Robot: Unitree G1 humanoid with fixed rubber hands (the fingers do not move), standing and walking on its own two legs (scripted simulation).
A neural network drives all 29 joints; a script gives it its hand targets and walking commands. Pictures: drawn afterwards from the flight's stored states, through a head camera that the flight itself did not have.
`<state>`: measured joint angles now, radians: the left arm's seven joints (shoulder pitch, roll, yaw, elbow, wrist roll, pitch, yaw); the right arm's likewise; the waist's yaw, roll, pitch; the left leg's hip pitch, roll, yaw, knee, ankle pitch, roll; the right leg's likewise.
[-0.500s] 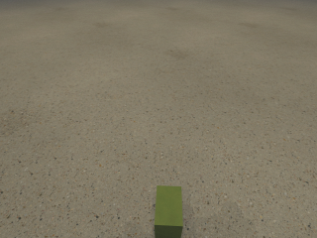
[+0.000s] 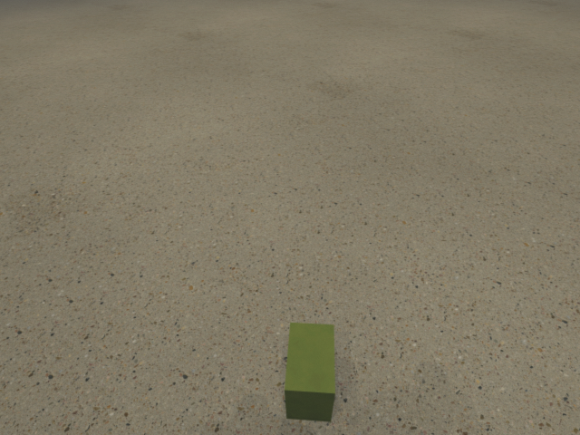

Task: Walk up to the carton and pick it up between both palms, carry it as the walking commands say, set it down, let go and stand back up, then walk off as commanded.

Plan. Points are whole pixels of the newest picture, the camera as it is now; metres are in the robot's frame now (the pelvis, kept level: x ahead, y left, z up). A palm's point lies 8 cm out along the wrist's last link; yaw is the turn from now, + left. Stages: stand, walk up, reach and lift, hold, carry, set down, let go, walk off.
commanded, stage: stand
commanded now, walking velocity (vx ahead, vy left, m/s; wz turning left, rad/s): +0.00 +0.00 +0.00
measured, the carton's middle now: (310, 371) +0.54 +0.00 -0.66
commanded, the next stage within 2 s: walk off in 0.86 s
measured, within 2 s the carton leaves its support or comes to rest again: neither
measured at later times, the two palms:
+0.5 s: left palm out of the picture +0.05 +0.29 -0.11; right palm out of the picture +0.04 -0.29 -0.10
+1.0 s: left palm out of the picture +0.04 +0.30 -0.11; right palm out of the picture +0.07 -0.28 -0.10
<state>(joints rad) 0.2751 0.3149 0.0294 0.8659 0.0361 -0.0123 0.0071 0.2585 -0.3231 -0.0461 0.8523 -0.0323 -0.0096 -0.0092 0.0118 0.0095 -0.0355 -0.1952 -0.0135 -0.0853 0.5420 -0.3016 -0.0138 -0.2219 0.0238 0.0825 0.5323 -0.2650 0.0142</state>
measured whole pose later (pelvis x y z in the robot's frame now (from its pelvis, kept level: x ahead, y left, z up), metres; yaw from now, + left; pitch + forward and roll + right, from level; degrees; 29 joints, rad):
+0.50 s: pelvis -0.01 +0.00 +0.00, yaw +0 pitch -4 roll +0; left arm 0.23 0.33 0.01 1.00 0.03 -0.02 0.00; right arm 0.25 -0.33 -0.03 0.96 -0.02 -0.02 0.00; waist 0.00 -0.01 0.01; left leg -0.17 -0.01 -0.08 0.49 -0.26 -0.01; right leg -0.19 0.02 0.09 0.46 -0.21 0.02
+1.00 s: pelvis -0.01 +0.00 +0.01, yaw +0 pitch -4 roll +0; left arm 0.18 0.34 0.01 1.07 0.02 -0.02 0.01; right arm 0.16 -0.33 -0.02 1.02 -0.01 -0.02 0.00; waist 0.01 0.01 0.03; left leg -0.13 -0.02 -0.09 0.43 -0.23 -0.01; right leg -0.16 0.01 0.08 0.41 -0.19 0.02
